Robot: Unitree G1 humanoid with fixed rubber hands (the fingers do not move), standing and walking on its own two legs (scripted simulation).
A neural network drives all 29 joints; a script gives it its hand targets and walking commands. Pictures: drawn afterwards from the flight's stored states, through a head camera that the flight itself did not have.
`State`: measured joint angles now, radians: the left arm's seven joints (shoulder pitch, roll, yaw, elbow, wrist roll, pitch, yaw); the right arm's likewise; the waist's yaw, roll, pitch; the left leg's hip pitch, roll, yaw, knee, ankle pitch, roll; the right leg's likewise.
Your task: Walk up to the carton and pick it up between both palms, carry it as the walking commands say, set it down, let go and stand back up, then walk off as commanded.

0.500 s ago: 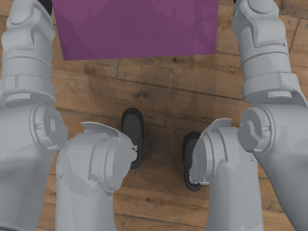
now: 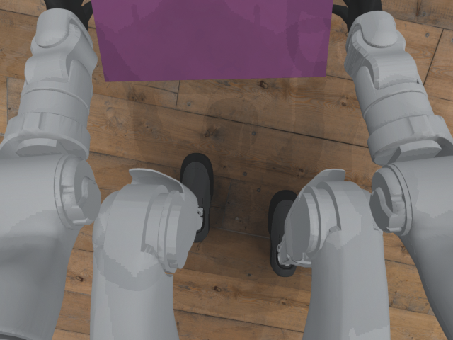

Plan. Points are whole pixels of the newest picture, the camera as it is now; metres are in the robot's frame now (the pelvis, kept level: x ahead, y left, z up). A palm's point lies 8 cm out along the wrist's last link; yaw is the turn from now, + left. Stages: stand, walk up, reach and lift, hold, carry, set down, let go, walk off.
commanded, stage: set down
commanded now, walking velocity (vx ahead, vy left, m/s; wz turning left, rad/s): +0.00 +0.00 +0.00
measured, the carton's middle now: out of the picture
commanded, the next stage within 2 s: let go in 1.80 s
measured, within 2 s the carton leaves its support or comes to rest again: rests again in 0.08 s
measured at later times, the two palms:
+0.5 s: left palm (53, 21) +0.50 +0.28 -0.17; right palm out of the picture +0.55 -0.15 -0.17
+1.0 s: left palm out of the picture +0.51 +0.29 -0.01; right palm out of the picture +0.57 -0.17 -0.01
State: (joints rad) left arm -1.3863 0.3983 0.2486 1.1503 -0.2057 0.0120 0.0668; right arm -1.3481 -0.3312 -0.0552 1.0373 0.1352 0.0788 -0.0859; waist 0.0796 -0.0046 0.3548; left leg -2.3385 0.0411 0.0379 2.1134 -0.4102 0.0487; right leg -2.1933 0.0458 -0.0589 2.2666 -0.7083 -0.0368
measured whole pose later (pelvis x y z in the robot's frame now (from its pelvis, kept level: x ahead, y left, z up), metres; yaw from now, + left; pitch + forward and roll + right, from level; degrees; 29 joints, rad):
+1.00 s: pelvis +0.00 +0.00 +0.09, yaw +0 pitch +43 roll -1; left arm -1.19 0.42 0.30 0.88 -0.17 0.18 0.02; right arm -1.27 -0.44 -0.16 0.90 0.13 0.21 0.00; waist 0.08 -0.02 0.09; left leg -2.17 0.02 0.04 1.80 -0.38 0.05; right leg -2.05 0.05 -0.03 1.94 -0.63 -0.02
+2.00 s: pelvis +0.07 +0.01 +0.31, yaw +0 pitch +42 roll -2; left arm -0.70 0.30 0.33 0.68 0.03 0.13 -0.10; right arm -0.79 -0.27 -0.25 0.74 -0.03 0.14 0.04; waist 0.05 -0.01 -0.10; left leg -1.45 0.00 0.01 0.92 -0.21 0.03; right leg -1.35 0.05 0.00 0.99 -0.38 -0.01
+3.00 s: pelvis +0.13 -0.01 +0.41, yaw +1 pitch -6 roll +1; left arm 0.23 0.22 0.06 0.41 0.01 0.16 -0.06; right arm 0.22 -0.19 -0.04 0.44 -0.01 0.12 0.06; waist 0.01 -0.03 0.12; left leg -0.14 -0.03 0.02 0.44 -0.21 0.01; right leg -0.03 0.03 0.03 0.47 -0.34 -0.04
